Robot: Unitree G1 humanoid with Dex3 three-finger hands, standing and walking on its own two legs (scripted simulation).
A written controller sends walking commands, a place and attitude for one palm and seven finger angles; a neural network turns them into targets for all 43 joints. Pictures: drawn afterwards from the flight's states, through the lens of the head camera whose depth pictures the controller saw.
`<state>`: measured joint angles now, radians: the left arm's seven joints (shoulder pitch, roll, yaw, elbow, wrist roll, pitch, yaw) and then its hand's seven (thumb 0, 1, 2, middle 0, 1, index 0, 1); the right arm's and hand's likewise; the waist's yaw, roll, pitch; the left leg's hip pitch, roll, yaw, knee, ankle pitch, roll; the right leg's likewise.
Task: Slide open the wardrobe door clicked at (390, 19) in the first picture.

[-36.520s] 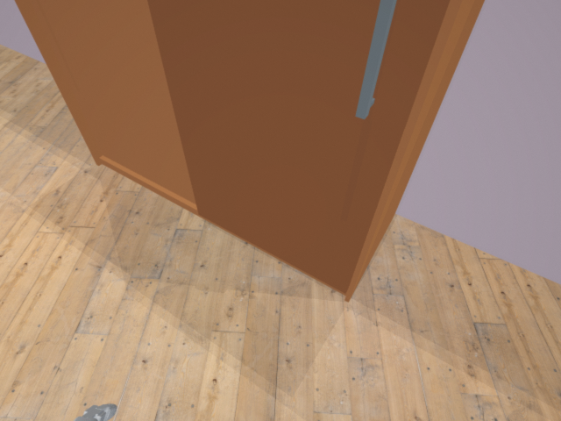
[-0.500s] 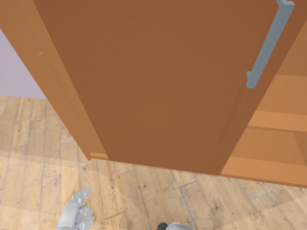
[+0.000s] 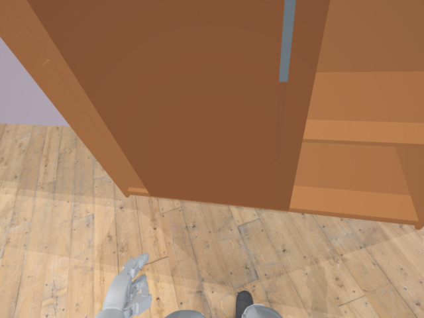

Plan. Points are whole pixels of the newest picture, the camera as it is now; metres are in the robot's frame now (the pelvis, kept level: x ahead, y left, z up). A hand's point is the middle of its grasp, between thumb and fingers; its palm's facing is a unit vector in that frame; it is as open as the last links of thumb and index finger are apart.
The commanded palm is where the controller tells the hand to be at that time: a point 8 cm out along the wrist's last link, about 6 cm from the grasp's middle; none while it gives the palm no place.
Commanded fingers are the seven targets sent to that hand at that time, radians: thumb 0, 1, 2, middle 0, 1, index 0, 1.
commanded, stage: stop stepping back and stand still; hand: right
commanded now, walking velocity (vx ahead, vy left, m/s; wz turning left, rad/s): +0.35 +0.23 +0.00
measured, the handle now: (287, 28) +0.66 -0.16 +0.19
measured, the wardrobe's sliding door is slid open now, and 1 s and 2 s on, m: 0.56 0.56 0.56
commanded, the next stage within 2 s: let the arm hang, fingers relaxed in 0.86 s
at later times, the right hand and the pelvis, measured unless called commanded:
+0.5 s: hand out of the picture +0.03 -0.35 +0.20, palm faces +0.44 +0.76 -0.48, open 7.4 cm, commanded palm +0.00 -0.39 +0.18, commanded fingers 0.00 -0.90 -0.90 0.20 0.30 0.20 0.30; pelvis -0.15 -0.09 +0.00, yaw +1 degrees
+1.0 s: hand out of the picture +0.04 -0.38 +0.15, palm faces +0.44 +0.72 -0.53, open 7.4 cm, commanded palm none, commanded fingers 0.00 -0.90 -0.90 0.20 0.30 0.20 0.30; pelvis -0.16 -0.11 -0.02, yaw -3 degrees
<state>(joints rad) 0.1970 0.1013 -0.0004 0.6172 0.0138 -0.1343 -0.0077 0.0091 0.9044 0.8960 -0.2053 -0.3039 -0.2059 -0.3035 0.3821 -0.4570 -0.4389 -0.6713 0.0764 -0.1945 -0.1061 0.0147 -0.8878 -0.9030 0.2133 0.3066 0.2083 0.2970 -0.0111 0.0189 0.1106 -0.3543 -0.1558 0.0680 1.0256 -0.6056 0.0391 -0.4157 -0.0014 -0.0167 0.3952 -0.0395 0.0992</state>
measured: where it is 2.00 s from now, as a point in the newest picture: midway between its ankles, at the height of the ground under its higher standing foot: outside the picture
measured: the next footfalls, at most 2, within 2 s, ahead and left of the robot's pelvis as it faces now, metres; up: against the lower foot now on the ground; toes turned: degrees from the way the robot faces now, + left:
left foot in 0.08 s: -0.02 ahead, +0.09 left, -0.01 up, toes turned +9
right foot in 0.18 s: +0.09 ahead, -0.19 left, -0.01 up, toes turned +4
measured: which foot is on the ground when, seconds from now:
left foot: up 0.00-0.06, down 0.08-0.16, up 0.18-0.36, down 0.38-1.00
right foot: down 0.00-0.02, up 0.04-0.16, down 0.18-0.36, up 0.38-0.66, down 0.68-1.00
